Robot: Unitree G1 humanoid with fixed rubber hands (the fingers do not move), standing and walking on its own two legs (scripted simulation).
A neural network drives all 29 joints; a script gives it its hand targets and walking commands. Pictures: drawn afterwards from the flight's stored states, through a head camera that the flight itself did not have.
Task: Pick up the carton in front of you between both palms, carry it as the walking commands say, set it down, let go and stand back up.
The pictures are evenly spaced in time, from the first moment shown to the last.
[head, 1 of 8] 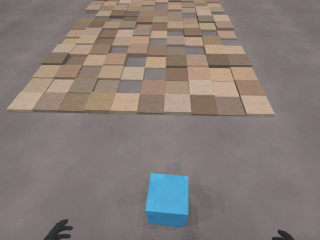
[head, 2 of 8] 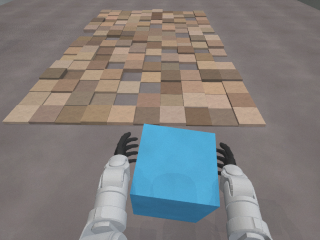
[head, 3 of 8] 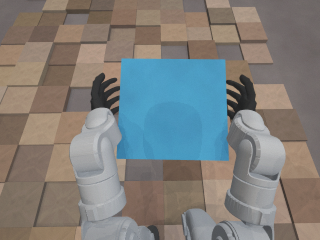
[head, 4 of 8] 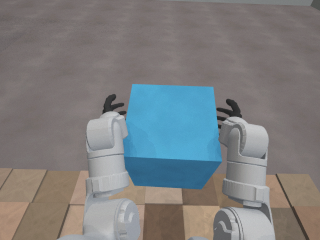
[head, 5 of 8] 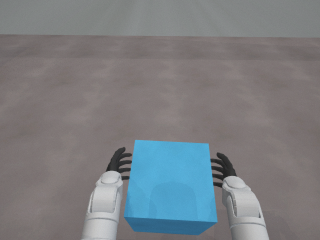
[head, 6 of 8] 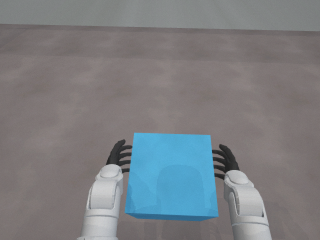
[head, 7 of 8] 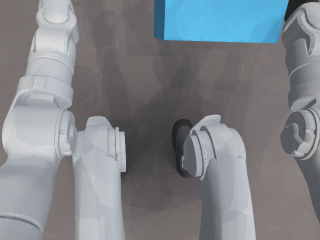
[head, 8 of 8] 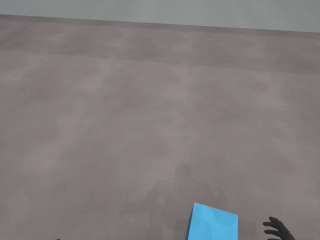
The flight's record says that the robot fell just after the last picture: no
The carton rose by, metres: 0.81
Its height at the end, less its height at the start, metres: +0.01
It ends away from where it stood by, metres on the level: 6.77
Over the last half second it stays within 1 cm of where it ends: no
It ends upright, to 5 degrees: yes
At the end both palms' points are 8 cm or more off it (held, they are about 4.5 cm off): yes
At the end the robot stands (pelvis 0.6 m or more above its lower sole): yes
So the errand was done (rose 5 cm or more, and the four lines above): no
